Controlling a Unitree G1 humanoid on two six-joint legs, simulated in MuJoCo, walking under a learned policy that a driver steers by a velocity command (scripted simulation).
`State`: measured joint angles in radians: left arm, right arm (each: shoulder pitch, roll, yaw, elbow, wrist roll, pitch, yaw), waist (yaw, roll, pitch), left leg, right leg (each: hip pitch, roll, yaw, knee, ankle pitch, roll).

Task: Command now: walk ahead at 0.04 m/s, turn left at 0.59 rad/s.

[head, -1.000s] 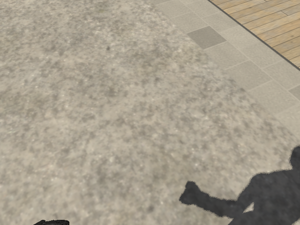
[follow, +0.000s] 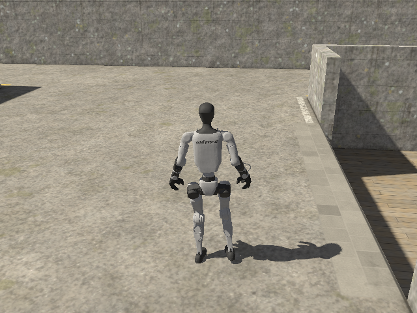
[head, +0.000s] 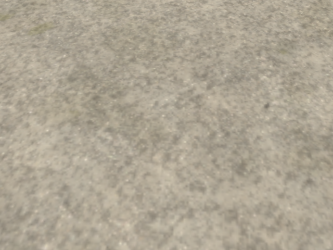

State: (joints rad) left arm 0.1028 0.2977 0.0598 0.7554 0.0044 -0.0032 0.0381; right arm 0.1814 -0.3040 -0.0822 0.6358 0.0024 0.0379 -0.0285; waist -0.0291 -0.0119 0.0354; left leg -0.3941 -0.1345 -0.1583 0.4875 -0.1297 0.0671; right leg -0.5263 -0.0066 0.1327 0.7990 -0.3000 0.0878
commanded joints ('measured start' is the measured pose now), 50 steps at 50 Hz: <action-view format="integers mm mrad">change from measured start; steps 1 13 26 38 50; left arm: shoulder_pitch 0 16 61 89 105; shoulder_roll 93 109 74 85 89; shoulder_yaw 25 32 -3 0 1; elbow -67 -83 -32 86 186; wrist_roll -6 4 24 9 2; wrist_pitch -27 -7 -21 -15 -9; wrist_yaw -7 -6 -28 -14 1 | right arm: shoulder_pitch -19 21 -69 -17 14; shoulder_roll -155 -88 -66 -44 -39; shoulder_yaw -43 -32 8 23 20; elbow -79 -62 -60 29 142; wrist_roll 1 16 -30 -20 -11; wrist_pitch -3 21 -5 -34 -36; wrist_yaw -3 1 21 16 10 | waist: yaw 4 25 68 48 50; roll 172 -133 165 46 24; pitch -150 -78 -112 -32 -38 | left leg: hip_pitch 141 -203 234 187 205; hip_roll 251 47 333 205 173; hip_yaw -321 51 -94 0 47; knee -124 669 -131 -115 -99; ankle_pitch -15 -314 127 13 87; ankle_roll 146 -158 98 -4 -18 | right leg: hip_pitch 78 394 260 338 366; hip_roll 27 -219 -65 -67 -65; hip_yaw -16 61 -121 -121 -130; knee -94 -442 -295 -376 -384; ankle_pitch -20 509 -13 184 208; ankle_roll -10 -284 -30 -18 -24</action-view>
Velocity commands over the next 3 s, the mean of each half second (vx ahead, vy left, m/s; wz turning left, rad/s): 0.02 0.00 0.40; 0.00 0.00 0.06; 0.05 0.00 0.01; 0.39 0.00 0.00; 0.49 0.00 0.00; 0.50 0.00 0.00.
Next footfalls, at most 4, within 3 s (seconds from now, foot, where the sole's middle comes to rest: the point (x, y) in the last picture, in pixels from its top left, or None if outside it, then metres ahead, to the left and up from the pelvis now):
0.10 right None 0.10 -0.15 -0.77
0.46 left None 0.02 0.11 -0.77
2.04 left None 0.43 0.17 -0.77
2.56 right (164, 171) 0.78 -0.01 -0.77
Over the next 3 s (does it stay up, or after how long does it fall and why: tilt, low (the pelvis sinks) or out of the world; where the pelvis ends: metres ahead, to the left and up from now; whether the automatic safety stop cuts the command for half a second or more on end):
stays up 0.81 0.10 0.01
